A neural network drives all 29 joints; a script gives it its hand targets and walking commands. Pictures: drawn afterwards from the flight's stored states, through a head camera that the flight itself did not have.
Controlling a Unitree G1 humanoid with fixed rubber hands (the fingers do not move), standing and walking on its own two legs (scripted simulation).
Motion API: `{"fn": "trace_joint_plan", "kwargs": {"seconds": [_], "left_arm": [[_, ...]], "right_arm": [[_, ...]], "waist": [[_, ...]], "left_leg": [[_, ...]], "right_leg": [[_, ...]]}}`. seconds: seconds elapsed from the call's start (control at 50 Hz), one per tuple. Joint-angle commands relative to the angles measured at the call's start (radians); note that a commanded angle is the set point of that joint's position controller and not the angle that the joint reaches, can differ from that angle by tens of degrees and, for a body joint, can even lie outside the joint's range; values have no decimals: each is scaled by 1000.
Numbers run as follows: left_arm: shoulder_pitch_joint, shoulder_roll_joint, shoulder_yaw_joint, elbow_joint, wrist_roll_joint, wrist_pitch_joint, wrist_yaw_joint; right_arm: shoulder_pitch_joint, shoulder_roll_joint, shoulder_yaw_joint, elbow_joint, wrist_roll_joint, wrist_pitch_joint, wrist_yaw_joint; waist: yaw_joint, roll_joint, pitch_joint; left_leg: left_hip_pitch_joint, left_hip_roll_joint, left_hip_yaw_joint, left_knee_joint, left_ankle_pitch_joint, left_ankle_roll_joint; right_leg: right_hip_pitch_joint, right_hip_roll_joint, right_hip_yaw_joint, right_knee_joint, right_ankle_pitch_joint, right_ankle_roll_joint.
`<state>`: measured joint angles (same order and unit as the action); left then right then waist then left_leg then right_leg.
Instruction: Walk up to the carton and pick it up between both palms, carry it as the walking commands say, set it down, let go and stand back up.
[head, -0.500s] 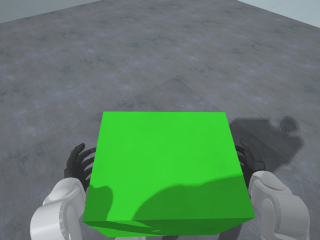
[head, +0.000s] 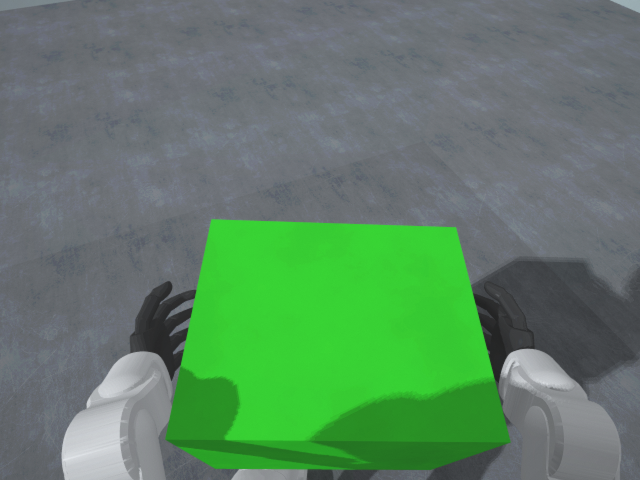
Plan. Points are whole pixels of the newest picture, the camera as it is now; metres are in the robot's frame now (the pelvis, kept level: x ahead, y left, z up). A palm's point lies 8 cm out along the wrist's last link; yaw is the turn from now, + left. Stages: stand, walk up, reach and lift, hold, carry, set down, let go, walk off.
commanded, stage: carry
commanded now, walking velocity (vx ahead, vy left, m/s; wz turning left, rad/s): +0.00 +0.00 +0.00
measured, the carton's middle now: (329, 354) +0.26 +0.01 +0.01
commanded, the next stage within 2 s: none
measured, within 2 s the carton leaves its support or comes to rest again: neither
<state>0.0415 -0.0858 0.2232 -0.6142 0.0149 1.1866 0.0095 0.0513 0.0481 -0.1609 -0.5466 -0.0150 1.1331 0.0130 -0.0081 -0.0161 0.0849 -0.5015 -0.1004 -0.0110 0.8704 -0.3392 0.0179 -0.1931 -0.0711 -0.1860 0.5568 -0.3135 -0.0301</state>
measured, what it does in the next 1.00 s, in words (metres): steps to the left: left foot, then right foot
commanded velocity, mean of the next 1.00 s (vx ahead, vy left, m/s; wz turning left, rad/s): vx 0.50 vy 0.20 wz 0.00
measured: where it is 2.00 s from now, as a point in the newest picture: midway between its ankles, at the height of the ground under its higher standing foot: (198, 400)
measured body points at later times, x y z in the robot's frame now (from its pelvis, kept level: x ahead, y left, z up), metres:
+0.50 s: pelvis -0.01 +0.11 +0.02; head +0.01 +0.16 +0.47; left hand +0.22 +0.32 +0.08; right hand +0.24 -0.05 +0.11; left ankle +0.03 +0.12 -0.73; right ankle +0.00 -0.04 -0.66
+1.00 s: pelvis +0.09 +0.23 +0.00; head +0.10 +0.23 +0.45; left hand +0.30 +0.45 +0.08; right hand +0.35 +0.07 +0.07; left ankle +0.13 +0.32 -0.73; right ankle +0.02 +0.02 -0.71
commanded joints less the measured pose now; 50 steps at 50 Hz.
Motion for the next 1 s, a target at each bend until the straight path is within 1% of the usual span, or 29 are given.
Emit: {"fn": "trace_joint_plan", "kwargs": {"seconds": [0.0,0.02,0.04,0.08,0.12,0.14,0.16,0.18,0.2,0.24,0.28,0.32,0.52,0.54,0.58,0.64,0.68,0.7,0.72,0.74,0.76,0.78,0.8,0.84,0.9,0.92,0.94,0.96,0.98], "left_arm": [[-464,-685,-851,-164,-300,-16,-91],[-445,-677,-847,-158,-301,-15,-92],[-445,-674,-854,-169,-301,-15,-90],[-447,-655,-853,-155,-292,-9,-86],[-458,-635,-843,-140,-284,-14,-88],[-442,-628,-840,-118,-268,-9,-84],[-457,-635,-865,-148,-278,-1,-83],[-503,-638,-881,-166,-280,4,-78],[-485,-638,-859,-118,-264,13,-77],[-515,-666,-872,-120,-274,5,-81],[-559,-717,-915,-165,-308,-9,-77],[-524,-717,-925,-141,-302,-12,-72],[-516,-708,-917,-175,-287,-13,-49],[-521,-707,-907,-175,-281,-16,-46],[-524,-713,-916,-188,-283,-19,-46],[-515,-724,-915,-210,-286,-23,-42],[-507,-740,-900,-196,-279,-24,-37],[-521,-742,-900,-233,-285,-29,-35],[-467,-752,-872,-227,-283,-27,-34],[-416,-749,-850,-212,-268,-29,-33],[-362,-701,-841,-205,-264,-18,-35],[-425,-686,-871,-223,-281,-11,-41],[-477,-690,-882,-202,-285,0,-43],[-513,-673,-876,-225,-295,0,-49],[-419,-638,-824,-170,-280,1,-57],[-407,-639,-827,-148,-282,8,-60],[-462,-661,-851,-175,-286,11,-60],[-466,-665,-860,-186,-282,14,-61],[-437,-690,-840,-156,-280,15,-67]], "right_arm": [[-497,738,809,-272,308,13,44],[-524,731,810,-297,314,14,42],[-496,733,806,-280,313,15,40],[-505,709,789,-275,313,23,41],[-521,704,788,-252,314,19,45],[-485,696,775,-207,310,22,46],[-455,689,777,-213,310,23,44],[-425,680,765,-200,298,25,48],[-419,671,749,-184,282,31,52],[-471,699,754,-200,285,24,60],[-462,728,743,-217,294,8,60],[-439,712,732,-222,288,-3,62],[-441,689,747,-278,289,-6,56],[-438,689,745,-270,291,-7,54],[-457,691,751,-295,297,-12,54],[-449,696,753,-309,302,-12,53],[-463,697,759,-324,308,-14,49],[-489,692,760,-345,314,-19,49],[-486,706,766,-356,320,-18,42],[-442,740,794,-349,326,-11,42],[-397,731,800,-342,324,3,45],[-447,705,791,-338,332,11,45],[-437,679,755,-290,313,20,43],[-489,699,784,-308,310,32,45],[-452,696,784,-300,303,33,35],[-437,688,776,-274,300,35,33],[-442,692,767,-262,303,31,33],[-415,673,755,-252,292,29,33],[-447,695,775,-270,298,33,42]], "waist": [[20,-151,-348],[33,-211,-379],[41,-196,-396],[41,-207,-385],[19,-213,-380],[21,-103,-380],[14,73,-338],[-10,333,-264],[-16,283,-244],[4,139,-295],[4,183,-350],[4,189,-376],[-12,194,-384],[-7,221,-396],[-5,245,-416],[3,285,-426],[32,285,-429],[70,244,-468],[122,23,-549],[68,-414,-543],[36,-292,-455],[46,-168,-391],[41,-118,-342],[21,-149,-280],[9,-188,-303],[5,-128,-324],[-20,80,-368],[-30,348,-390],[-26,255,-392]], "left_leg": [[-41,92,112,44,-40,10],[-44,83,143,-39,-74,19],[-46,79,162,-100,-112,29],[26,91,173,-220,-133,40],[178,71,195,-455,-16,67],[297,58,134,-502,-80,90],[360,187,-122,-617,-236,142],[397,340,-493,-757,-299,227],[424,362,-610,-829,-363,263],[403,353,-536,-837,-345,217],[470,278,-382,-826,-157,130],[526,252,-315,-822,-39,112],[689,266,-305,-846,101,93],[713,254,-290,-850,178,46],[741,244,-262,-827,295,23],[734,216,-185,-816,575,-75],[544,147,-52,-715,801,-232],[341,76,81,-514,1047,-359],[100,2,185,-96,843,-395],[-67,95,-44,313,-205,-161],[-275,123,-221,359,-299,-30],[-343,173,-301,201,-232,30],[-281,258,-245,-30,-185,47],[15,195,60,-287,-131,34],[306,53,275,-496,-40,26],[391,74,214,-517,-37,37],[522,196,-66,-602,-156,108],[642,384,-438,-666,1,189],[665,426,-488,-663,134,222]], "right_leg": [[224,-254,95,-112,656,-110],[259,-266,114,-99,655,-120],[297,-290,140,-104,596,-130],[241,-305,124,-148,292,-108],[165,-276,60,-143,6,-57],[65,-220,30,-56,-100,-29],[-94,-157,-28,122,-183,14],[-366,-16,-36,290,-324,78],[-451,18,96,432,-310,72],[-409,-6,159,525,-164,42],[-353,12,141,486,-51,35],[-335,19,130,411,-1,43],[-367,44,114,243,-8,52],[-352,47,103,232,-15,46],[-328,57,88,186,-31,51],[-228,89,15,53,-64,38],[68,101,-29,-201,-107,9],[384,71,-75,-370,-68,-18],[695,-107,6,-475,-6,-72],[593,-457,446,-331,109,-143],[510,-587,682,-284,283,-167],[483,-602,681,-247,344,-175],[420,-564,540,-247,232,-143],[174,-394,273,-311,98,-70],[46,-202,36,-160,-15,-13],[-7,-164,-19,-31,22,8],[-167,-99,-52,238,40,49],[-419,25,-41,488,-253,76],[-511,26,77,597,-343,44]]}}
